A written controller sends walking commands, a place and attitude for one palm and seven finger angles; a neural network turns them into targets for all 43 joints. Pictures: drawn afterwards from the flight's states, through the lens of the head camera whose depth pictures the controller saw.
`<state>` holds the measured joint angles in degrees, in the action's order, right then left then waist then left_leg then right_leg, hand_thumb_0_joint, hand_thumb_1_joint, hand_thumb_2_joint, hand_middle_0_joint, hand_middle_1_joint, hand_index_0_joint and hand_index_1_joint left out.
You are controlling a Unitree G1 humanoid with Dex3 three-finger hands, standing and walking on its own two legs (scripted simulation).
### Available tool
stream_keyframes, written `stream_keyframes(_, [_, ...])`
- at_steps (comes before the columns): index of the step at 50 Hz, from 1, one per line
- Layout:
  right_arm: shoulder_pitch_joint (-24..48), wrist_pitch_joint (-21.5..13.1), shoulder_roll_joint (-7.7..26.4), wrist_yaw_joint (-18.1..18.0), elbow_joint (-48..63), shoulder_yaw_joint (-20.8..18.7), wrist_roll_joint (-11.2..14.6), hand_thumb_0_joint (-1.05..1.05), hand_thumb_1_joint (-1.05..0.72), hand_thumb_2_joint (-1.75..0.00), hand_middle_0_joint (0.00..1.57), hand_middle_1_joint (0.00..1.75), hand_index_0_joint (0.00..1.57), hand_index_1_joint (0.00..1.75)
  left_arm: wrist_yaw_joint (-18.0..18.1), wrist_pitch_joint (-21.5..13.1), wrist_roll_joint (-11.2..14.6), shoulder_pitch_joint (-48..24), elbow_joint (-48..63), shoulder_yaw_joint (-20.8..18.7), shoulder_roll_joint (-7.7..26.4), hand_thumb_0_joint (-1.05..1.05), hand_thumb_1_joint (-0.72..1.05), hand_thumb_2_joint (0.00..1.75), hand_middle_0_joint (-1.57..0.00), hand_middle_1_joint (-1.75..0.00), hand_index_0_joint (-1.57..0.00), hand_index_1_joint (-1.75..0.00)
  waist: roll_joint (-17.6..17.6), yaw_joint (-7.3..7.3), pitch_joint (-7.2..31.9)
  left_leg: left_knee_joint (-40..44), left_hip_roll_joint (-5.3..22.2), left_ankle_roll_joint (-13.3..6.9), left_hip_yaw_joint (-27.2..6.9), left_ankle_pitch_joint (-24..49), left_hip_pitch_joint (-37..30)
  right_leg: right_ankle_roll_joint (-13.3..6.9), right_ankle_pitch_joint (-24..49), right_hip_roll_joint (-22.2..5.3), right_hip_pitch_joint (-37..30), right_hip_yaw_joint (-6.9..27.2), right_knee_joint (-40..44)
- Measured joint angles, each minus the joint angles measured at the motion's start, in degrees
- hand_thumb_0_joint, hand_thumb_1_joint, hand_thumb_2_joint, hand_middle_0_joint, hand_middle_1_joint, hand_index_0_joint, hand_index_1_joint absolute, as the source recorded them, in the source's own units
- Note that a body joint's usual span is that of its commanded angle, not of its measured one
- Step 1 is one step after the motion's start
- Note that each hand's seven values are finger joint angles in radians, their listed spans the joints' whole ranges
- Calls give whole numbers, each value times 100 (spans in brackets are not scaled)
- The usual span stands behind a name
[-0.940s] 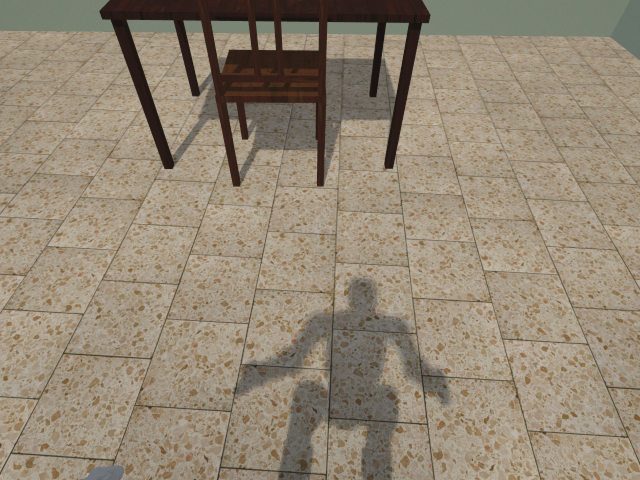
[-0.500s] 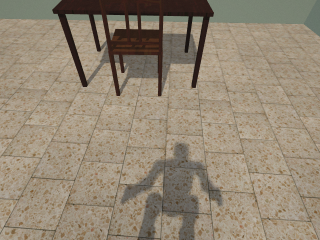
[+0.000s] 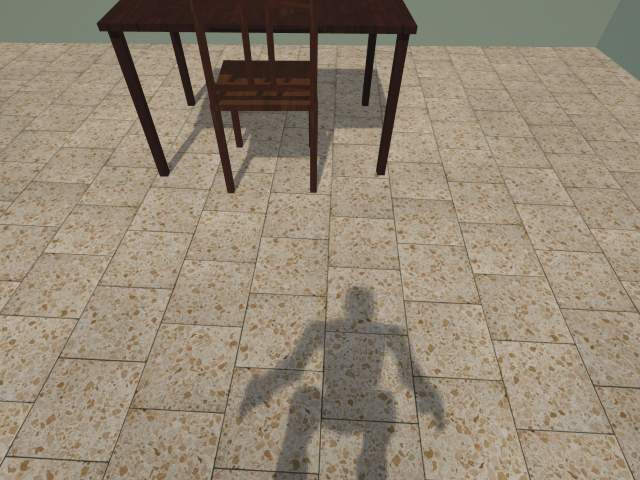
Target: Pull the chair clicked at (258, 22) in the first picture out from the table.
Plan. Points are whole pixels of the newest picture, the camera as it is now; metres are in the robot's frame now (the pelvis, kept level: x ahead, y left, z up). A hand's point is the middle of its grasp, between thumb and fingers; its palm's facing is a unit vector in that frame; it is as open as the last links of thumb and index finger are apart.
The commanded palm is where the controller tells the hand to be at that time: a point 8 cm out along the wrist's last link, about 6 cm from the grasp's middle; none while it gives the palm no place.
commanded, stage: look at it before walking up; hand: left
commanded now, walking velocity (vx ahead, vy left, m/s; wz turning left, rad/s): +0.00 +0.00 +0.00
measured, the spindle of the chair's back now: (246, 48) +1.50 +0.34 -0.09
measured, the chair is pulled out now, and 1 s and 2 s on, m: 0.00 0.00 0.00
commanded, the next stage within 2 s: walk to a spot facing it in 0.50 s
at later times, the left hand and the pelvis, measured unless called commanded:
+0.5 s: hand out of the picture +0.05 +0.24 -0.16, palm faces -0.03 -0.95 -0.31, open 7.3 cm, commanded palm none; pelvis +0.00 +0.00 +0.00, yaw +0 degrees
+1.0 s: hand out of the picture +0.01 +0.22 -0.20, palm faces +0.09 -0.99 -0.14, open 7.3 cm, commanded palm none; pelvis +0.07 +0.05 -0.01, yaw +5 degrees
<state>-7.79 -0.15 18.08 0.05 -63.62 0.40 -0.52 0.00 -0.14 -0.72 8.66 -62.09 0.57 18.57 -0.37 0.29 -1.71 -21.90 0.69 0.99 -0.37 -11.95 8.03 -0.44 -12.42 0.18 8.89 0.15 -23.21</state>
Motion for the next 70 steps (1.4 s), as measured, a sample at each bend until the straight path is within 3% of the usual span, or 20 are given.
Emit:
stream_keyframes(33, [-35, 1, -63, -8, -19, 7, -5, 0, -91, -90, 20, 30, 21, 30, 30, 3, -7, 136, -62, -1, -30, 1, 91, 90, -20, -30, -21, -30, -32, -22, 9, 40, -26, -25, -18, 47, 31, 39, 67, -27, -8, -17, 100])
stream_keyframes(38, [-394, 94, -257, 11, 8, -9, -69, 0, -91, -90, 20, 30, 20, 30, 0, 57, -51, 423, 21, -44, -237, 1, 91, 90, -20, -30, -20, -30, -22, -26, 222, -686, -23, -117, -97, -727, 344, 22, -235, -38, 67, -140, -180])
stream_keyframes(43, [-903, 95, -535, 85, 28, -83, -63, 0, -91, -90, 20, 30, 20, 30, -25, -55, -76, 898, 72, -126, -485, 1, 91, 90, -20, -30, -20, -30, -80, -8, 279, -1519, 96, -198, 260, -1171, 748, 82, -517, -153, -121, -435, -269])
stream_keyframes(46, [-1122, -45, -708, 90, 47, -118, -67, 0, -91, -90, 20, 30, 20, 30, -31, -26, -57, 1164, -14, -169, -574, 1, 91, 90, -20, -30, -21, -30, -219, -8, 212, -1215, 19, -300, 467, -671, 619, 111, -944, -346, -56, -491, -831])
stream_keyframes(49, [-1339, -212, -913, 10, 84, -146, -72, 0, -91, -90, 20, 30, 20, 30, -34, 98, -89, 1292, -195, -192, -667, 1, 91, 90, -20, -30, -20, -30, -301, 41, 198, -1118, -92, -464, 598, -835, 413, 0, -1456, -351, 724, -335, -2681])
stream_keyframes(51, [-1524, -292, -1069, -40, 55, -130, -54, 0, -91, -90, 20, 30, 20, 30, -69, 92, -110, 1236, -246, -219, -694, 1, 91, 90, -20, -30, -20, -30, -323, 102, 161, -718, -159, -481, 574, -749, 147, 3, -1166, -378, 1246, -351, -3512])
stream_keyframes(54, [-1797, -376, -1267, -92, -84, -96, -22, 0, -91, -90, 20, 30, 20, 30, -103, 42, -115, 1038, -166, -251, -744, 1, 91, 90, -20, -30, -20, -30, -298, 119, 98, -86, -234, -520, 481, -550, -260, 100, -613, -497, 1852, -404, -3843])
stream_keyframes(59, [-2118, -437, -1490, -148, -312, -80, 9, 0, -91, -90, 20, 30, 21, 30, -73, 23, -114, 599, 41, -327, -787, 2, 93, 90, -20, -30, -20, -30, -243, 137, -1, 593, -307, -515, 347, -476, -841, 228, 18, -671, 2540, -390, -3578])
stream_keyframes(62, [-2221, -450, -1540, -175, -380, -92, -3, 0, -91, -90, 20, 30, 21, 30, -94, 16, -84, 308, 121, -362, -756, 2, 94, 90, -20, -30, -20, -30, -207, 197, -80, 802, -314, -473, 306, -583, -1166, 222, 277, -680, 2662, -459, -2944])
stream_keyframes(67, [-2276, -442, -1456, -188, -438, -144, -47, 0, -91, -90, 20, 30, 21, 30, -112, -39, -47, -193, 294, -361, -797, 1, 93, 90, -19, -30, -20, -30, -87, 366, -221, 803, -272, -366, 260, -1027, -1639, 11, 295, -468, 2368, -642, -1715])
stream_keyframes(70, [-2320, -394, -1367, -180, -499, -185, -42, 0, -91, -90, 20, 30, 21, 30, -114, -203, -71, -365, 476, -337, -845, 1, 92, 90, -19, -30, -20, -30, 11, 378, -257, 27, -162, -287, 194, -1612, -1641, -198, 208, -220, 1789, -787, -1138])
